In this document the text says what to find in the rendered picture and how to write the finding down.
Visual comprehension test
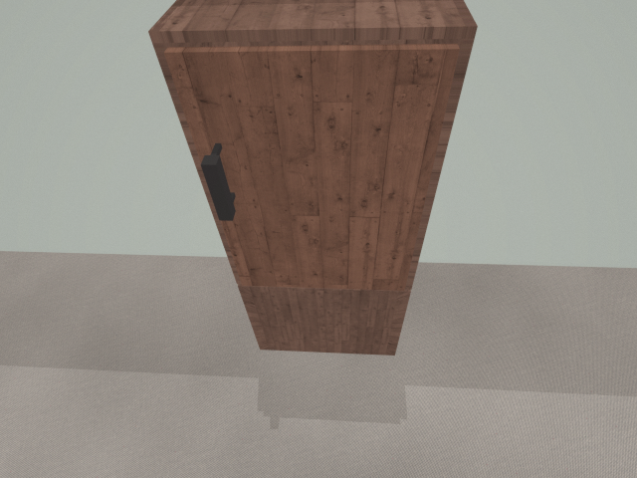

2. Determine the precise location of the handle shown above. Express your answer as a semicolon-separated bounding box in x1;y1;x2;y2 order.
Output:
201;143;236;221

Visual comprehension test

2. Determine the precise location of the cupboard door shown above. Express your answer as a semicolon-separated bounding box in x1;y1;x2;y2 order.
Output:
164;44;460;291

